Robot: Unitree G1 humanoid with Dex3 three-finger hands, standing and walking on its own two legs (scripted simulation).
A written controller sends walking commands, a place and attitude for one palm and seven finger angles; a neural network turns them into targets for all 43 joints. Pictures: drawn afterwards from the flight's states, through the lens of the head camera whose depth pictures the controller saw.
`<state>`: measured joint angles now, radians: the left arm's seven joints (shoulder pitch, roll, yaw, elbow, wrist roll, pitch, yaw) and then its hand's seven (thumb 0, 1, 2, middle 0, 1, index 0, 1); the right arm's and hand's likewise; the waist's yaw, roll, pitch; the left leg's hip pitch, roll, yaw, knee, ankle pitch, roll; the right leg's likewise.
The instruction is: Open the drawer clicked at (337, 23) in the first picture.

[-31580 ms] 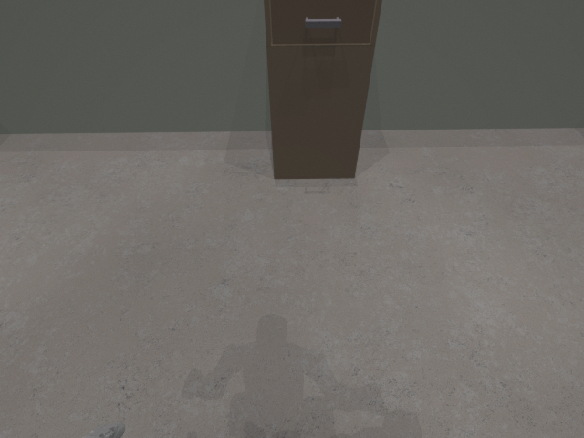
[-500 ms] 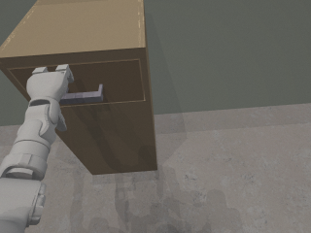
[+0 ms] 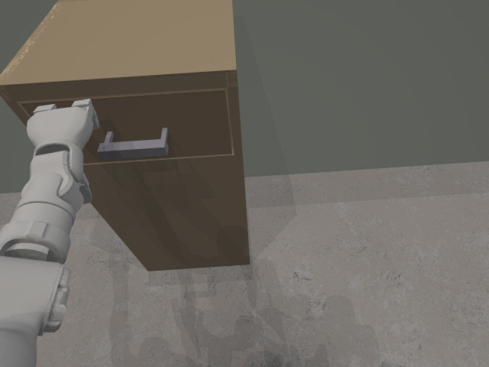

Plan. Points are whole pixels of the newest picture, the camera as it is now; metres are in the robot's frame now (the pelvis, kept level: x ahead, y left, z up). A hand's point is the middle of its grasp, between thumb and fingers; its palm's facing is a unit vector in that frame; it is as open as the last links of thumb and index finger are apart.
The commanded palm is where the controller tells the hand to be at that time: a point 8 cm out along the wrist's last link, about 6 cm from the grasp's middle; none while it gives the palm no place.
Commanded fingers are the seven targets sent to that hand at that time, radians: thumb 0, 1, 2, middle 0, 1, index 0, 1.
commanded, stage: re-aim the fingers above the handle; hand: left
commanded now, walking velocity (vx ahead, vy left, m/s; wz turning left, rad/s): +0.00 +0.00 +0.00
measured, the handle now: (135, 141) +0.54 +0.24 +0.04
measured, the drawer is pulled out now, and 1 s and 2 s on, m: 0.00 0.00 0.00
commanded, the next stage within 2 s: lower the fingers behind the handle in 0.88 s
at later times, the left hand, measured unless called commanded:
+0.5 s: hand (77, 158) +0.44 +0.30 +0.10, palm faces -0.15 +0.05 -0.99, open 13.8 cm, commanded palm +0.43 +0.25 +0.15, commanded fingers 0.00 -0.50 0.30 -0.30 -1.20 -0.30 -1.20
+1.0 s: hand (78, 162) +0.43 +0.30 +0.09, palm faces -0.23 +0.04 -0.97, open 13.8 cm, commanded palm +0.43 +0.25 +0.15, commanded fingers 0.00 -0.50 0.30 -0.30 -1.20 -0.30 -1.20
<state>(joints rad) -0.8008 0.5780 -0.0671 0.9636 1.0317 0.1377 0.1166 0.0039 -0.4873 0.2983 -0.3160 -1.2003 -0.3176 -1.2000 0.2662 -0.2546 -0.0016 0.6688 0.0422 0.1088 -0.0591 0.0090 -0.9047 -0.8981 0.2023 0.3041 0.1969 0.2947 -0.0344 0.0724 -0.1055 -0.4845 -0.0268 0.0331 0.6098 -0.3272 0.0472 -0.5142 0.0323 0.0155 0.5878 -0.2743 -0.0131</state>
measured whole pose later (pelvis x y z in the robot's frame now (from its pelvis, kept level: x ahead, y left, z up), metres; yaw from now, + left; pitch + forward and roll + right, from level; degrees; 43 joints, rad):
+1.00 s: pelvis +0.01 -0.01 +0.00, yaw +1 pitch +12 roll +0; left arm -0.79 0.59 -0.13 0.97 0.97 0.21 -0.02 0.00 -0.48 0.30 -0.31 -1.20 -0.31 -1.20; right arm 0.29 -0.26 0.02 0.67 0.05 0.15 -0.08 0.01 -0.90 -0.90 0.20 0.30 0.20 0.29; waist -0.04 0.09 -0.10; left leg -0.45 -0.02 0.01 0.58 -0.32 0.03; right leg -0.48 0.04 0.00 0.56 -0.28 -0.03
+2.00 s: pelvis -0.02 +0.00 -0.02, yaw +1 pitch +17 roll -1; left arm -0.86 0.48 -0.07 1.03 1.09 0.04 0.31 0.00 -0.49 0.30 -0.33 -1.27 -0.33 -1.28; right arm 0.33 -0.26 -0.04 0.69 0.02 0.08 -0.03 0.01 -0.90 -0.90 0.20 0.30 0.20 0.29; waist -0.08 0.05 -0.14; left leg -0.71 -0.02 0.02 0.79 -0.37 0.05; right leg -0.72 0.04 -0.01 0.74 -0.31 -0.02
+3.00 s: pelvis -0.02 -0.01 -0.03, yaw +1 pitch +17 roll -1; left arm -0.90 0.52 -0.10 1.02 1.07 0.03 0.22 0.00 -0.49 0.30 -0.33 -1.24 -0.29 -1.35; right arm 0.36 -0.26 -0.02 0.67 0.02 0.09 -0.05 0.01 -0.90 -0.90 0.20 0.30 0.20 0.29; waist -0.08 0.05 -0.15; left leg -0.75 -0.02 0.01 0.83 -0.38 0.04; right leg -0.76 0.04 -0.02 0.77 -0.32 -0.02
